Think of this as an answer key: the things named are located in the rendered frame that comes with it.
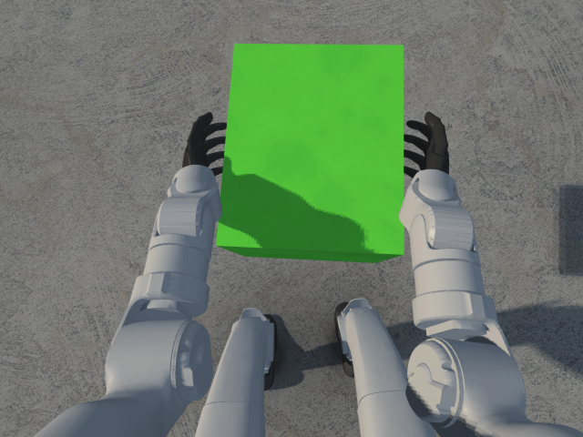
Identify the robot right hand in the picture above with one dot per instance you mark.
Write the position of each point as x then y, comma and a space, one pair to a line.
435, 150

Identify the right robot thigh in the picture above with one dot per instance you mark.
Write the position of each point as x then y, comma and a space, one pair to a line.
380, 377

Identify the robot left forearm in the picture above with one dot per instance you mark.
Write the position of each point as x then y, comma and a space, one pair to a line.
173, 285

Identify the left robot thigh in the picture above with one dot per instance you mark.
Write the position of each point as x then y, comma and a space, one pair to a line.
235, 404

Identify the carton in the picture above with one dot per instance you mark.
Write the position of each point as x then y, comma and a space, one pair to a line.
313, 163

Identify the robot thigh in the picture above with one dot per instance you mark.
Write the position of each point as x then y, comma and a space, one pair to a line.
380, 377
235, 404

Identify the robot right upper arm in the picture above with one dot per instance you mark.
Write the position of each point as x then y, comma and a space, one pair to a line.
471, 389

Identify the robot left hand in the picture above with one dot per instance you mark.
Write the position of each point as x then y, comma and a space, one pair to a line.
197, 147

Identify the robot right forearm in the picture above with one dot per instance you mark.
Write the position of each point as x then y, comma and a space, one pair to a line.
450, 300

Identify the robot left upper arm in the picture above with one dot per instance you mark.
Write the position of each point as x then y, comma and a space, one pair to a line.
155, 368

